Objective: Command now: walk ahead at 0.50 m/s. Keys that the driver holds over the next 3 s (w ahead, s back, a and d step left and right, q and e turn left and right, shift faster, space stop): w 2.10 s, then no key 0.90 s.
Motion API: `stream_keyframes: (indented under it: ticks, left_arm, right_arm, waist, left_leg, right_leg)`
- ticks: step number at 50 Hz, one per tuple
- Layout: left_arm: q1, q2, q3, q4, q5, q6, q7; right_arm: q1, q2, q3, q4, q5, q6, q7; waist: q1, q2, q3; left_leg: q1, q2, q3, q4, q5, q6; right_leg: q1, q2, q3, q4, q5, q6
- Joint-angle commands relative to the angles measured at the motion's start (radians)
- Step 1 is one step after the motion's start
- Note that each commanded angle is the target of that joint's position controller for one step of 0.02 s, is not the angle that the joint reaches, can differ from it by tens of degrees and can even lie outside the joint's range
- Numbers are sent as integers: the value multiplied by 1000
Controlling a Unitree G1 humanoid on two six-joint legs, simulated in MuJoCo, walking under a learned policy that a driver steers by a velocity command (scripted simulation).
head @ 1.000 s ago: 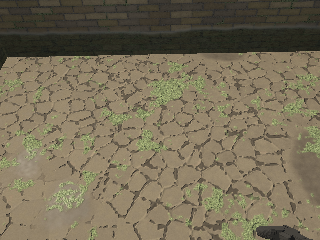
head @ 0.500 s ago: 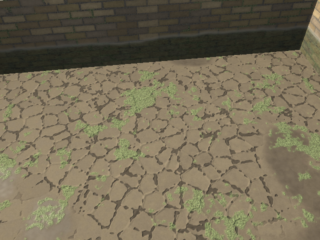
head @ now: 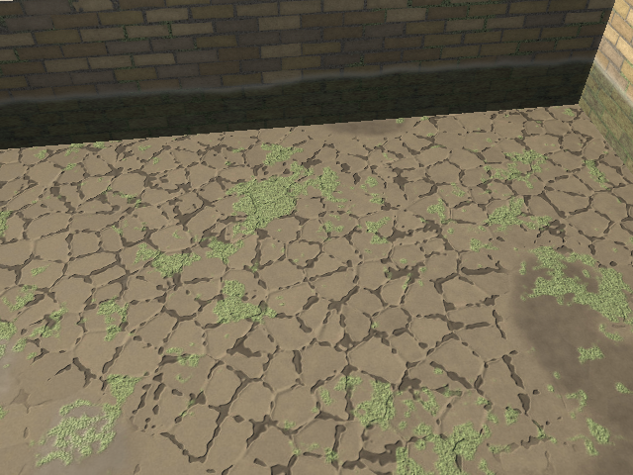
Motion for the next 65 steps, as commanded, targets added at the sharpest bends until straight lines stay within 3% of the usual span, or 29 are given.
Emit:
stream_keyframes:
  ticks: [1, 8, 10, 11, 13, 65]
  left_arm:
    - [-60, 77, 20, -76, 0, -15, 6]
    - [-67, 77, 20, -68, 1, -14, 9]
    - [-78, 85, 22, -71, -1, -12, 10]
    - [-79, 75, 16, -69, 9, -9, 12]
    - [-82, 76, 16, -67, 8, -8, 12]
    - [-124, 68, 9, -58, 7, -3, 7]
  right_arm:
    - [-63, -70, -19, -96, 1, -14, -1]
    - [-64, -65, -17, -104, 2, -11, -1]
    - [-44, -72, -13, -97, 0, -21, 8]
    - [-45, -68, -10, -98, 1, -19, 12]
    - [-45, -67, -8, -100, 1, -19, 15]
    - [-9, -61, 2, -105, -2, -24, 11]
  waist:
    - [0, 2, -54]
    - [-1, 10, -57]
    - [-3, 15, -67]
    - [-3, 18, -69]
    - [-1, 16, -63]
    - [-8, 3, -58]
  left_leg:
    - [135, 45, -87, -129, 162, -22]
    - [130, 50, -88, -131, 190, -19]
    - [142, 55, -88, -128, 187, -15]
    - [139, 61, -92, -127, 200, -15]
    - [130, 61, -91, -130, 198, -15]
    - [109, 47, -94, -134, 183, -20]
  right_leg:
    - [-118, -12, -48, -89, 291, -63]
    - [-107, -13, -61, -76, 292, -57]
    - [-117, -23, -60, -71, 287, -61]
    - [-117, -25, -67, -71, 290, -60]
    - [-115, -25, -70, -69, 285, -57]
    - [-69, -32, -72, -83, 295, -60]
